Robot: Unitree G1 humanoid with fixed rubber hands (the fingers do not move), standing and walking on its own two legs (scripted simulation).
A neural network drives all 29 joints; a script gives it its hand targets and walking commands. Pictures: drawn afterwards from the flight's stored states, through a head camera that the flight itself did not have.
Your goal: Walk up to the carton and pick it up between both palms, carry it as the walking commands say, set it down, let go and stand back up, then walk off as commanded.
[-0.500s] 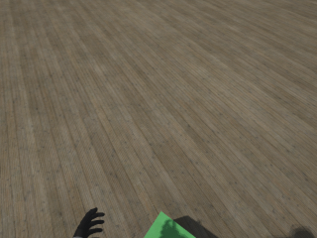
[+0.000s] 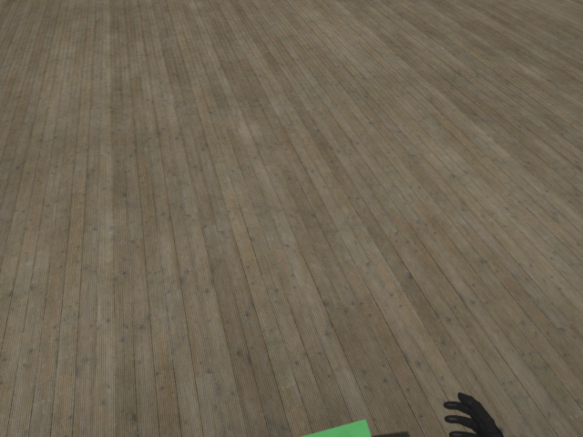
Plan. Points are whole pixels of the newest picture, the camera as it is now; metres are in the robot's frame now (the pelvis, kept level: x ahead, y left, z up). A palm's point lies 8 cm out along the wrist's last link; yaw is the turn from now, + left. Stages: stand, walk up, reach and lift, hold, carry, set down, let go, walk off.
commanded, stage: walk off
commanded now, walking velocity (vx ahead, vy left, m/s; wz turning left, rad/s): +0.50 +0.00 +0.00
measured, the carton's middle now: out of the picture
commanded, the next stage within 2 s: stand in 1.68 s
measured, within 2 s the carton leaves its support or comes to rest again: neither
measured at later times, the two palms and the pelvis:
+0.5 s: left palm (234, 350) +0.28 +0.15 -0.12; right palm out of the picture +0.04 -0.28 -0.13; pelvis +0.14 -0.06 +0.01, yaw +0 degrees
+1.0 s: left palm (195, 282) +0.40 +0.24 -0.12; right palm (497, 356) +0.29 -0.27 -0.10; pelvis +0.31 -0.01 +0.02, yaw -1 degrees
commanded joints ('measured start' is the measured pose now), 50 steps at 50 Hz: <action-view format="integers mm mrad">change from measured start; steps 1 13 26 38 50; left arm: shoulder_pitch -136 -439 -177 -72 -222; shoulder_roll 80 26 130 171 42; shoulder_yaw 28 19 27 25 34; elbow -116 -208 -98 -67 -157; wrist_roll -5 15 34 6 29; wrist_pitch -28 45 -21 -28 47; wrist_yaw -4 -39 -11 -5 -34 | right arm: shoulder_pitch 341 487 264 344 383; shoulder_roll -180 -82 -37 -125 -128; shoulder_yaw -34 19 -16 -41 4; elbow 84 172 39 51 128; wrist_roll -2 14 26 -8 30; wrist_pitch -13 -44 11 16 -52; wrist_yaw -6 -29 -4 17 -16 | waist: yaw -161 -150 -41 -212 -99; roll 61 151 -155 -46 144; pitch -89 -43 72 -115 -99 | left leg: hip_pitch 487 331 -428 458 328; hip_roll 277 144 128 -49 184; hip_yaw -340 -186 -117 10 -247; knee -240 -355 515 -66 -361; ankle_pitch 450 317 -192 34 205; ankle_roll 65 22 -55 7 22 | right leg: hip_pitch -489 -288 223 -65 -334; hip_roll -15 88 -226 -86 10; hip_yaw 60 -58 181 -90 29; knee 251 -215 -781 -338 90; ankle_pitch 95 175 374 694 226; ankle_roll -40 43 -149 -57 28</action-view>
